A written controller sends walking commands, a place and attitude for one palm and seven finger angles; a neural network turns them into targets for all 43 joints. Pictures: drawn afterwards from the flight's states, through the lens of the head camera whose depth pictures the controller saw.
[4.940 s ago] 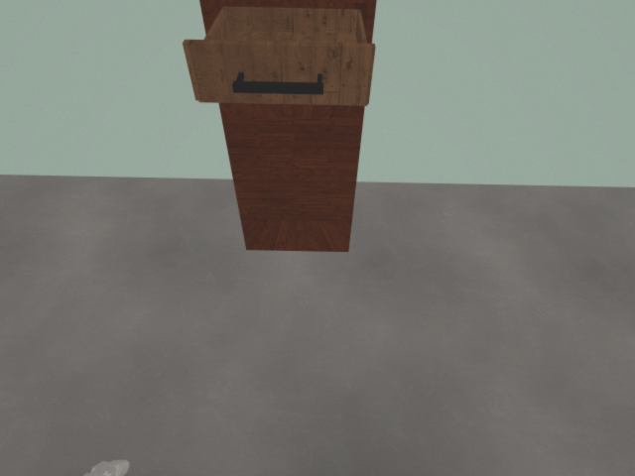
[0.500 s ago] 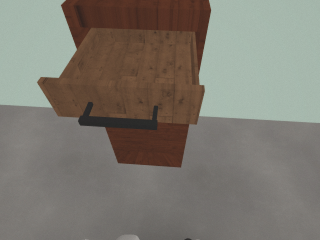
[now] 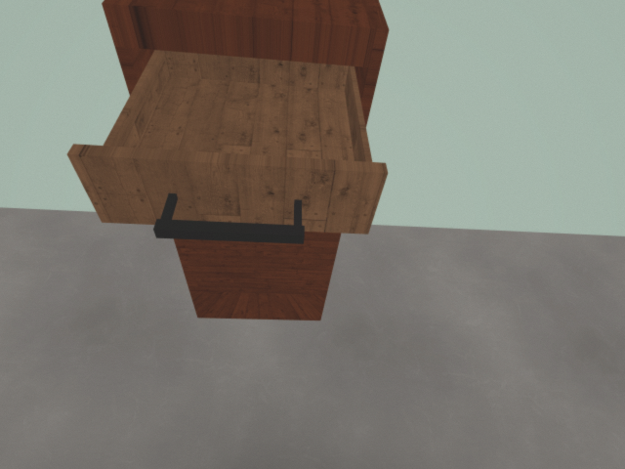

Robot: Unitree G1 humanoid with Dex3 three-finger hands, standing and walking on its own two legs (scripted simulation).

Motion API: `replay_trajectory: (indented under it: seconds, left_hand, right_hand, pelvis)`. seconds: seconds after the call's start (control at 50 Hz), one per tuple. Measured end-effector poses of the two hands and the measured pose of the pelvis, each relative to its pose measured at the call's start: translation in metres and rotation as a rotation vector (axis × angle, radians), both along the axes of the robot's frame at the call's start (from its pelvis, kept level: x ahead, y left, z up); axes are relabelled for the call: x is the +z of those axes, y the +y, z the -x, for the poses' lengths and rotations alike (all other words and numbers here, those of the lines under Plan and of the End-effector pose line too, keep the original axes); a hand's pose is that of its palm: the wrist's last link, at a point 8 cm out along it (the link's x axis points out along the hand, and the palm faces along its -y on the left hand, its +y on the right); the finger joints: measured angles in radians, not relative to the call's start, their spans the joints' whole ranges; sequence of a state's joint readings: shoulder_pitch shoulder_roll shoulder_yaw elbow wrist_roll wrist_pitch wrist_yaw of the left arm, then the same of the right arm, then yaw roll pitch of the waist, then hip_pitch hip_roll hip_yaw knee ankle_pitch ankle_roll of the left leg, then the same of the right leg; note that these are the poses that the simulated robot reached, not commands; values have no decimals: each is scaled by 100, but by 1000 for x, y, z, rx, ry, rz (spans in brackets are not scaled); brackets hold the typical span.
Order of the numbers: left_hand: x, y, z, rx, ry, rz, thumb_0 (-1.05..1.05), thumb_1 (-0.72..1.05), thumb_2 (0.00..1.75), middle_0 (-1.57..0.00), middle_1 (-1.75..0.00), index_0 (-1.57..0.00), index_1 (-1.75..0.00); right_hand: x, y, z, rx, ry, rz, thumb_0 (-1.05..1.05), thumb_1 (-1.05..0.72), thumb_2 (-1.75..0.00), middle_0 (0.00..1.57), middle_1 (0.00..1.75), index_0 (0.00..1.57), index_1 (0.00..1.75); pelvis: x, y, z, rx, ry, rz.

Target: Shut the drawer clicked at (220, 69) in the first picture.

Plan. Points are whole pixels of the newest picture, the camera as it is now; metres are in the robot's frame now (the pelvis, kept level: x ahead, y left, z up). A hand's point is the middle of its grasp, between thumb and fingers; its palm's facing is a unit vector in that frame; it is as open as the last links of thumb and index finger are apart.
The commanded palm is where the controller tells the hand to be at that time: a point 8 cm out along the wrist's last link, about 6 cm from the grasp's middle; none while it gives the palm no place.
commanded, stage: come to a stop and stand still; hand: left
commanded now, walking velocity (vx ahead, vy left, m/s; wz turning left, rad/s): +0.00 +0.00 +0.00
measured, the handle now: (233, 218) +0.40 +0.12 +0.10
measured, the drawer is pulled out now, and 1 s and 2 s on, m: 0.27 0.27 0.27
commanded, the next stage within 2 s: look again from close up in 0.54 s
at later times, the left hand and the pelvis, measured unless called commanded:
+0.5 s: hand out of the picture +0.00 +0.10 -0.18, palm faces +0.08 -0.98 -0.19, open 7.2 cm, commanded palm none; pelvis +0.00 -0.07 -0.01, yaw +1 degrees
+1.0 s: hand out of the picture -0.04 +0.16 -0.19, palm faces +0.04 -0.98 -0.17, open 7.4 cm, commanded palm none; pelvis -0.03 -0.01 -0.01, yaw +0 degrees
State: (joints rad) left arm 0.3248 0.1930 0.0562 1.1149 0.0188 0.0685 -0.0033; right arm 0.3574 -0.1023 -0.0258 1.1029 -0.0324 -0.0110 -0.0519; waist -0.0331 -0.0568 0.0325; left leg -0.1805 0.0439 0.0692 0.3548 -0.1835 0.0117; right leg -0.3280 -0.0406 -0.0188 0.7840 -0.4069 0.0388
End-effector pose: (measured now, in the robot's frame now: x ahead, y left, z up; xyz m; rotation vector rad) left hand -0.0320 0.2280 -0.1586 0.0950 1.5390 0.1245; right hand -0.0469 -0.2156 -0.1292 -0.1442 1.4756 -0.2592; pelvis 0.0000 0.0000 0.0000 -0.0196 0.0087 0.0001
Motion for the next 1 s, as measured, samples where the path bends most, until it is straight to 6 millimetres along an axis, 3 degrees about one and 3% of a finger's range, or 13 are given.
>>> replay_trajectory:
  seconds: [0.08,0.14,0.26,0.34,0.44,0.54,0.66,0.74,0.82,1.0]
  left_hand:
    - [1,-24,-37,-27,-108,-17,0,91,90,-19,-30,-20,-30]
    - [3,-35,-54,-40,-166,-72,1,94,90,-20,-30,-20,-30]
    - [14,-54,-67,-26,-236,-102,1,95,90,-20,-30,-20,-30]
    - [10,-62,-62,3,-232,-101,1,96,90,-20,-30,-20,-30]
    - [6,-72,-41,28,-180,-79,0,96,90,-20,-30,-20,-30]
    - [3,-84,-15,45,-115,-44,0,94,90,-20,-30,-20,-30]
    - [2,-93,8,54,-62,-15,0,92,90,-20,-30,-20,-30]
    - [3,-86,21,21,-66,-14,0,91,90,-20,-30,-20,-30]
    - [-6,-66,25,12,-76,-11,0,91,90,-20,-30,-20,-30]
    - [-5,-19,11,-13,-187,-38,0,91,90,-20,-30,-20,-30]
  right_hand:
    - [-14,-13,23,-34,59,-48,1,-90,-90,20,30,20,30]
    - [-28,-25,30,-48,79,-87,1,-90,-90,20,30,20,30]
    - [-37,-41,11,-4,52,-127,1,-91,-90,19,30,20,30]
    - [-37,-48,-12,28,8,-120,1,-91,-90,19,30,20,30]
    - [-33,-59,-39,64,-42,-96,1,-91,-90,19,30,20,30]
    - [-29,-70,-51,80,-59,-66,1,-92,-90,19,30,20,30]
    - [-25,-70,-56,95,-70,-54,1,-91,-90,19,30,20,30]
    - [-23,-65,-64,90,-136,-37,1,-92,-90,19,30,20,30]
    - [-22,-51,-67,89,-209,-22,1,-92,-90,19,30,20,30]
    - [-17,-23,-44,118,-217,-21,1,-94,-90,20,30,20,30]
  pelvis:
    - [-6,-19,2,1,-2,-19]
    - [-12,-36,2,-2,-15,-30]
    - [-10,-56,-3,21,-25,-15]
    - [-11,-64,-4,31,-35,-14]
    - [-9,-70,-4,28,-41,-19]
    - [-8,-69,-3,24,-45,-18]
    - [-7,-64,0,18,-38,-16]
    - [-8,-51,10,-6,-36,-8]
    - [-14,-36,17,4,-55,1]
    - [-13,-10,33,7,-55,-9]
